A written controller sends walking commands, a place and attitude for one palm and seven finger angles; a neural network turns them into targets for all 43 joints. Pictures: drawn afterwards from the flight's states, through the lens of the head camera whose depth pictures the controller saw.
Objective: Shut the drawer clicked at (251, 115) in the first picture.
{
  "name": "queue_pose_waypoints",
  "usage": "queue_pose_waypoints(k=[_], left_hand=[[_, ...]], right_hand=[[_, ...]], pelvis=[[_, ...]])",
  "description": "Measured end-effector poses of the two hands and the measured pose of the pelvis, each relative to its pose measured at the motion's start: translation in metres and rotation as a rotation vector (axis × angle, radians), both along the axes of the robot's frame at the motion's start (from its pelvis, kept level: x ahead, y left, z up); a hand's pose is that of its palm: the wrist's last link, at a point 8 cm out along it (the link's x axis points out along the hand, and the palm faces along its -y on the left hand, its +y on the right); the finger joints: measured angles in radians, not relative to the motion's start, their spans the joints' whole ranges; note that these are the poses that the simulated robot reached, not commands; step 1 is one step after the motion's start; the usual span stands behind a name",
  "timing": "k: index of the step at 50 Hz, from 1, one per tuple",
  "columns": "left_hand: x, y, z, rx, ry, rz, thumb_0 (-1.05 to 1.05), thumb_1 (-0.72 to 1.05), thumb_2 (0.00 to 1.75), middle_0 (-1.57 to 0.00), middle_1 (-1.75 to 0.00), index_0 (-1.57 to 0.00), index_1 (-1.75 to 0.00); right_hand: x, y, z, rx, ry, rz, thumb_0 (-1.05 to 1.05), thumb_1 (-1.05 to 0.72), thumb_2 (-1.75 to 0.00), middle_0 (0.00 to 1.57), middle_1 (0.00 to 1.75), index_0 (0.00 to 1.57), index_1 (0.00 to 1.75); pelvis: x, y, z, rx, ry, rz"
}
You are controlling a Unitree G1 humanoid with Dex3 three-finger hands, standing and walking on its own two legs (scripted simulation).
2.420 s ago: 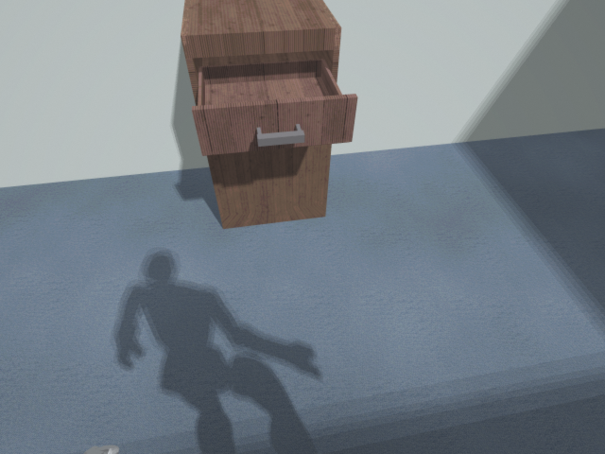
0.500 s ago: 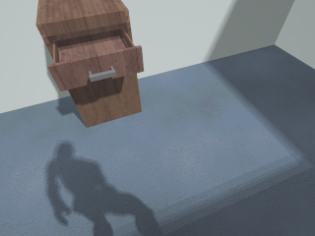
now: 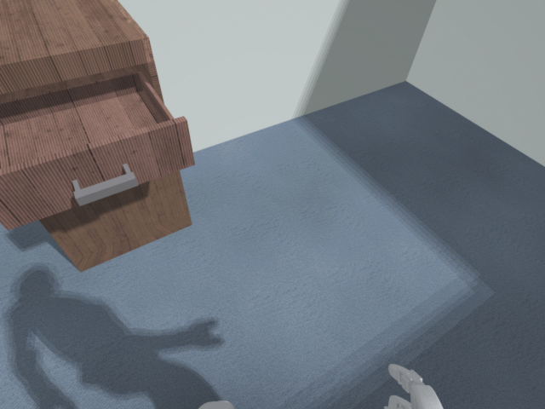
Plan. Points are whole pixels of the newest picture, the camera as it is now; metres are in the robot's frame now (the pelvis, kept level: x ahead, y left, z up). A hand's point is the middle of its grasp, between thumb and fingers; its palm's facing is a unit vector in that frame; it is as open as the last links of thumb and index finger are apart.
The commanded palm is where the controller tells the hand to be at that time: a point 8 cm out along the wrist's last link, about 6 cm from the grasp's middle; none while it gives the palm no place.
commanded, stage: walk to a spot facing it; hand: left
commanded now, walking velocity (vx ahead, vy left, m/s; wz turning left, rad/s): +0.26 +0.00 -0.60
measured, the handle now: (104, 182) +0.51 +0.45 -0.06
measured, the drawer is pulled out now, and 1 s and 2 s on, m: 0.30 0.30 0.30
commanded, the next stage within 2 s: turn to face it in 0.54 s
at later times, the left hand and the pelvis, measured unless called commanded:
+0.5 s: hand (233, 293) +0.35 +0.13 -0.15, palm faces -0.38 -0.90 -0.22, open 7.4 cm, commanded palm none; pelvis +0.14 +0.00 -0.01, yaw -19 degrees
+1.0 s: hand (215, 304) +0.32 +0.16 -0.16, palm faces -0.27 -0.95 -0.16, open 7.4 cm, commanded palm none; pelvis +0.20 +0.01 +0.02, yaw -19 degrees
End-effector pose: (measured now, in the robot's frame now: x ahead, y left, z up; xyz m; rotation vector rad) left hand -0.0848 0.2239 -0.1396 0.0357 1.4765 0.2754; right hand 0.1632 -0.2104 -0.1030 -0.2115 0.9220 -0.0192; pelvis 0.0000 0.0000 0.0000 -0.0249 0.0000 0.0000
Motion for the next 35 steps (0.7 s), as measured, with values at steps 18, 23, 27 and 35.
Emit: queue_pose_waypoints(k=[18, 23, 27, 35], left_hand=[[0.350, 0.022, 0.027, -0.001, -0.323, -0.453, 0.00, 0.91, 0.90, -0.19, -0.30, -0.19, -0.30], [0.417, -0.029, 0.024, -0.014, -0.363, -0.595, 0.00, 0.91, 0.90, -0.19, -0.30, -0.19, -0.30], [0.451, -0.063, 0.018, -0.016, -0.437, -0.652, 0.00, 0.91, 0.90, -0.20, -0.30, -0.20, -0.30], [0.452, -0.076, 0.026, -0.011, -0.361, -0.687, 0.00, 0.90, 0.90, -0.20, -0.30, -0.20, -0.30]], right_hand=[[-0.142, -0.003, -0.008, -0.039, 0.435, -0.480, 0.00, -0.92, -0.90, 0.20, 0.30, 0.20, 0.30], [-0.163, -0.001, -0.025, 0.020, 0.526, -0.582, 0.00, -0.92, -0.90, 0.20, 0.30, 0.20, 0.30], [-0.159, -0.008, -0.044, 0.066, 0.560, -0.622, 0.00, -0.91, -0.90, 0.20, 0.30, 0.20, 0.30], [-0.074, -0.036, -0.030, 0.052, 0.341, -0.638, 0.01, -0.91, -0.90, 0.20, 0.30, 0.20, 0.30]], pelvis=[[0.105, 0.026, 0.016, 0.026, -0.027, -0.255], [0.130, 0.008, 0.004, 0.033, -0.027, -0.323], [0.142, -0.010, -0.011, 0.027, -0.027, -0.350], [0.157, -0.013, 0.006, 0.023, -0.014, -0.427]])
